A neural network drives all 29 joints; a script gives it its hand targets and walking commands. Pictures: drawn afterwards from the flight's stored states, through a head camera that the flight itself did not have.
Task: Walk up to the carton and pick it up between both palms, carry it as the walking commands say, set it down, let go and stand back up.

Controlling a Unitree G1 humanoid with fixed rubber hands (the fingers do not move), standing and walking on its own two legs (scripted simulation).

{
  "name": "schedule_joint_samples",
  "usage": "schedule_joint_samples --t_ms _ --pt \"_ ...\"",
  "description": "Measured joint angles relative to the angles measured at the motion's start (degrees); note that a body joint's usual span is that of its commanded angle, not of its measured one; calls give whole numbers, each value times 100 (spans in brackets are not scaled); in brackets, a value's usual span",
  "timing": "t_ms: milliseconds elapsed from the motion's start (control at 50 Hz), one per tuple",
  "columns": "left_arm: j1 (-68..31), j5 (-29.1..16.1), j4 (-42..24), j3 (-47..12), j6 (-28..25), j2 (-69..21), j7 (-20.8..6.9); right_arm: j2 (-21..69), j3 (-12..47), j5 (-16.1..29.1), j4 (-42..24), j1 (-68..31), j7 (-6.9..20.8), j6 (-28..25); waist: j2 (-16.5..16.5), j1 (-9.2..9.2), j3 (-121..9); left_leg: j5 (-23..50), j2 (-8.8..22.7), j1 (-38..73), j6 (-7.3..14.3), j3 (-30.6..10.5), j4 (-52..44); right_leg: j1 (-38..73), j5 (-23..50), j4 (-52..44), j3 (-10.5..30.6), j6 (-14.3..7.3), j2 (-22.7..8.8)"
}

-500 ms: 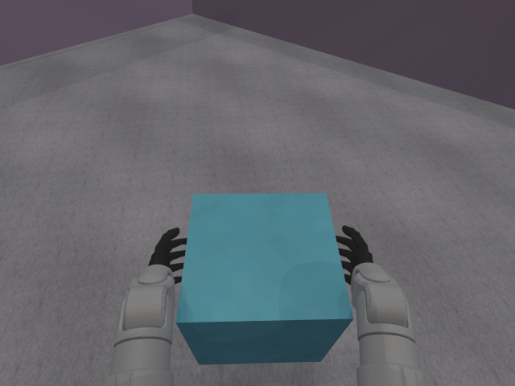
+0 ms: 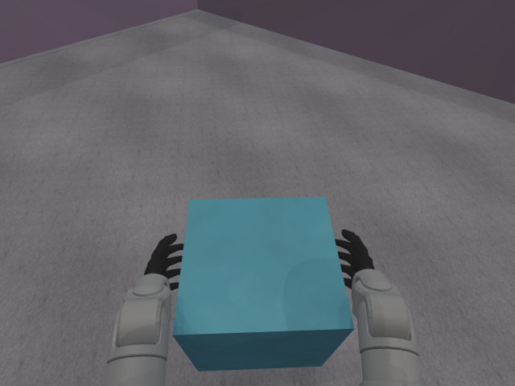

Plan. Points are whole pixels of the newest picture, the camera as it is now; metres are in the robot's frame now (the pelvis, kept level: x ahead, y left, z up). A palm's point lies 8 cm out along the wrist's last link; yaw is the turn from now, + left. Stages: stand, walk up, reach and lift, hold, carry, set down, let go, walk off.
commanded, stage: reach and lift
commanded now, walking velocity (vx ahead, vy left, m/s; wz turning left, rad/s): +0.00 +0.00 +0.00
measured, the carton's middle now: (259, 287) +0.30 -0.01 -0.03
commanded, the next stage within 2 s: hold in 0.02 s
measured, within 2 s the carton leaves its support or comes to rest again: neither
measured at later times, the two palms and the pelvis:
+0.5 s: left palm (153, 285) +0.27 +0.16 +0.04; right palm (360, 279) +0.27 -0.16 +0.05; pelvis -0.01 +0.00 +0.00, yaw +0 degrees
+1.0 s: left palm (100, 296) +0.24 +0.22 +0.06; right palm (322, 273) +0.27 -0.09 +0.07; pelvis -0.01 +0.04 -0.03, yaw +2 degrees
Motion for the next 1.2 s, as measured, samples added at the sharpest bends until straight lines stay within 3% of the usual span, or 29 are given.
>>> schedule_joint_samples --t_ms 240,680,760,860,920,1000,1040,1100,1160,1200 --pt "154 -17 -156 -117 46 20 19 -25 82 96 -131 165 -28 18 18 36 -45 39 -2 -6 3 18 -3 -17 42 4 25 6 0" --pt "-251 141 338 166 0 -41 -69 40 -219 5 305 -223 -26 14 0 21 -115 -73 -55 -183 25 10 302 -177 -74 294 28 40 -30" --pt "-303 -18 187 5 168 -23 33 -69 -188 263 -12 -171 -127 249 74 -44 -511 -403 -80 -1066 29 -53 1356 -850 -468 1072 -129 72 -20" --pt "-199 -144 -411 -193 630 -36 211 -220 -73 622 -458 -149 -221 672 49 -110 -876 -982 -135 -1722 241 311 2119 -1431 -893 1839 -241 183 -210" --pt "84 -351 -1037 -200 974 82 251 -59 63 712 -858 -107 -348 1008 -102 -29 -1019 -805 -277 -1874 390 528 2154 -1846 -1137 2363 -204 176 -392" --pt "342 -667 -1869 -285 1536 207 342 -15 349 825 -1645 156 -514 1517 61 167 -1122 -821 -190 -2075 495 578 2101 -2317 -1918 3041 -625 -12 -227" --pt "426 -811 -2266 -274 1747 116 418 -39 404 930 -2152 303 -590 1783 135 266 -1163 -760 -186 -2177 514 585 2080 -2312 -1724 2783 -842 -96 -173" --pt "565 -942 -2720 -373 1995 30 524 -68 415 1043 -2754 540 -648 2080 223 343 -1272 -824 -229 -2389 514 604 2329 -2077 -742 1981 -1048 -221 -180" --pt "730 -1023 -2788 -557 2292 49 616 -81 382 1163 -3026 892 -749 2386 167 265 -1436 -1660 -277 -2741 351 697 3333 -2125 -807 2107 -1096 -161 -390" --pt "883 -1069 -2827 -609 2486 48 671 -81 380 1232 -3077 1043 -806 2591 96 191 -1541 -1750 -184 -2851 299 724 3744 -2089 -796 2012 -1062 -82 -539"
